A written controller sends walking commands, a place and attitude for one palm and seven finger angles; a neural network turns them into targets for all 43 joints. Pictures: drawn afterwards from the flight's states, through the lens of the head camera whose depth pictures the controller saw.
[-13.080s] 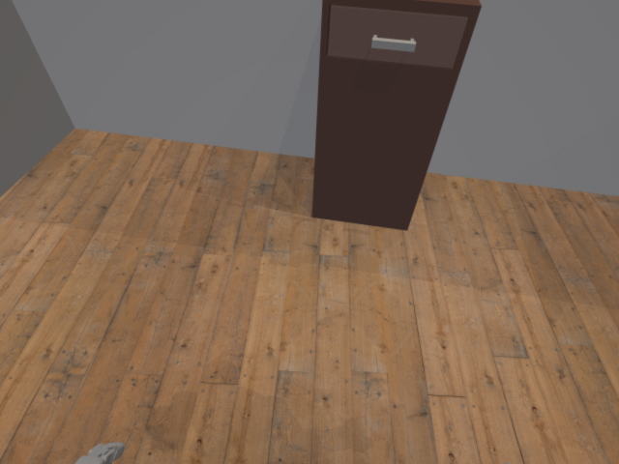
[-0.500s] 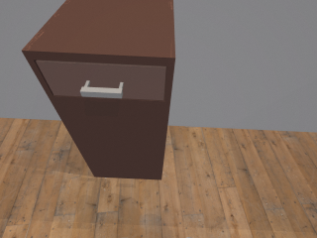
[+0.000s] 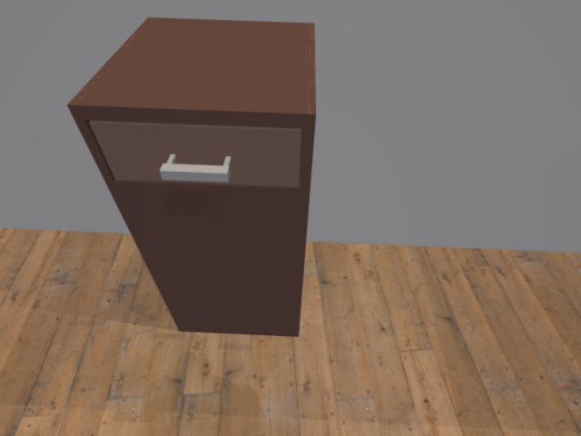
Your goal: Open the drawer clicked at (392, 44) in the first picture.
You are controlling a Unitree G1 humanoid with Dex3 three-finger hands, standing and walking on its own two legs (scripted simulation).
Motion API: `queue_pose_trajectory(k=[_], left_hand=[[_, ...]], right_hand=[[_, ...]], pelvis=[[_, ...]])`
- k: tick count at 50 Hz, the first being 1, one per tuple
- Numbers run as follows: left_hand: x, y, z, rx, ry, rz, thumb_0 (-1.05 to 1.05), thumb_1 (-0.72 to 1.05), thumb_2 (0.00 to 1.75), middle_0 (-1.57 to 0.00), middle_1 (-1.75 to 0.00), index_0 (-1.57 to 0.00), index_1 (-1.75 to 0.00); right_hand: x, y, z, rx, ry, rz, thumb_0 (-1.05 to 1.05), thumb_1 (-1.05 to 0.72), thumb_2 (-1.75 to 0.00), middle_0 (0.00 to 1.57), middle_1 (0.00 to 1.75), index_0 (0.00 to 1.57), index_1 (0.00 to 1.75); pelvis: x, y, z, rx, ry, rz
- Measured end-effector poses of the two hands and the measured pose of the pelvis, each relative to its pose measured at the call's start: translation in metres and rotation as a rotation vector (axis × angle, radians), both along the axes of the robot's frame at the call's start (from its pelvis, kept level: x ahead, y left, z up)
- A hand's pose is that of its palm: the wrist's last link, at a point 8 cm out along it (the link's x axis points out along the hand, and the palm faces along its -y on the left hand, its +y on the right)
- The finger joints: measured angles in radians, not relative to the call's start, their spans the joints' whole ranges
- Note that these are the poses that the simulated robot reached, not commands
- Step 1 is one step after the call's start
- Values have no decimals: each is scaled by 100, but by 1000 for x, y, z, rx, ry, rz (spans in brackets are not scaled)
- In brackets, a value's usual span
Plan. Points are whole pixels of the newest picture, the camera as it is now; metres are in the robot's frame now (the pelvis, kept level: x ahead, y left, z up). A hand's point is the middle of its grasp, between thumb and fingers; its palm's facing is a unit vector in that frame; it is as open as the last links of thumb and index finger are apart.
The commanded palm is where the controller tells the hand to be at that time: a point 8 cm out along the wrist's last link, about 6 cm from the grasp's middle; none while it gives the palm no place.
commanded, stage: come to a stop and stand still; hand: left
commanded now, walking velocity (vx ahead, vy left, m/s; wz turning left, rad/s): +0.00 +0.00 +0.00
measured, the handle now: (197, 166) +0.57 +0.22 +0.04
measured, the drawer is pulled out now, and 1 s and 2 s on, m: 0.00 0.00 0.00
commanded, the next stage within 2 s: look again from close up in 0.14 s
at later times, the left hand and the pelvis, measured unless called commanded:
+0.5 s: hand out of the picture +0.04 +0.20 -0.18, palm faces +0.01 -0.97 -0.23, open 7.4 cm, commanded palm none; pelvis +0.02 +0.02 -0.01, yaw +0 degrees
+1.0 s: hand (143, 420) +0.16 +0.23 -0.10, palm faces +0.00 -0.86 -0.51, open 7.4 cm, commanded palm +0.15 +0.25 -0.04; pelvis +0.04 +0.02 -0.01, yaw -1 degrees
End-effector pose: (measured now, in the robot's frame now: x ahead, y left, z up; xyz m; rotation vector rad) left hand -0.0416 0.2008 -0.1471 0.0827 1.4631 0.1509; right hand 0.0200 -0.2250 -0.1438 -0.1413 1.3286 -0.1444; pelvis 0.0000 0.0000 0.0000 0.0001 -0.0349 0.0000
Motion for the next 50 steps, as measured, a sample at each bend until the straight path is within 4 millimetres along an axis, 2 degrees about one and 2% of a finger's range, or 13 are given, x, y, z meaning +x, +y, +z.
queue_pose_trajectory(k=[10, 13, 16, 19, 24, 30, 36, 44, 46, 50], left_hand=[[11, -8, -5, -25, -28, -3, 0, 90, 90, -20, -30, -20, -30], [16, -6, -4, -15, -36, -11, 0, 90, 90, -20, -30, -20, -30], [22, 1, -4, 0, -41, -42, 0, 90, 90, -20, -30, -20, -30], [36, 17, -6, 25, -57, -61, 0, 90, 90, -20, -30, -20, -30], [70, 43, -1, 76, -126, -64, 0, 90, 90, -20, -30, -20, -30], [97, 57, 8, 101, -184, -66, 0, 91, 90, -19, -30, -19, -30], [100, 54, 5, 80, -151, -74, 0, 91, 90, -19, -30, -19, -30], [89, 42, -2, 46, -93, -67, 0, 91, 90, -20, -30, -19, -30], [111, 48, 15, 118, -197, -164, 2, 92, 90, -20, -30, -20, -30], [188, 64, 91, 385, -631, -282, 3, 90, 88, -21, -32, -20, -32]], right_hand=[[-52, 13, 0, 23, 139, -29, 0, -91, -90, 20, 30, 20, 30], [-60, 18, -1, 36, 164, -38, 0, -91, -90, 20, 30, 20, 30], [-58, 23, -6, 47, 151, -54, 1, -91, -90, 20, 30, 20, 30], [-51, 30, -11, 52, 112, -67, 1, -91, -90, 20, 30, 20, 30], [-32, 45, -14, 67, 65, -55, 1, -91, -90, 20, 30, 19, 30], [-11, 47, -13, 57, 61, -24, 3, -93, -90, 20, 30, 20, 30], [7, 36, -6, 24, 36, -23, 2, -93, -90, 20, 30, 20, 30], [30, 24, 0, -13, 13, -12, 1, -92, -90, 20, 30, 20, 30], [44, 19, 7, -37, -82, 0, 1, -92, -90, 20, 30, 20, 30], [90, 6, 19, -73, -366, 20, 1, -92, -90, 20, 30, 20, 30]], pelvis=[[-2, -3, 0, -6, 17, 7], [-1, -3, 0, -10, 22, 4], [1, 4, -4, -31, 32, 0], [6, 12, -8, -35, 25, 2], [18, 21, -9, -15, 22, -2], [29, 27, -5, -2, 27, -9], [37, 28, -3, 5, 31, -19], [44, 25, -3, -2, 29, -21], [43, 24, -4, 3, 37, -28], [38, 20, -9, 29, 60, -11]])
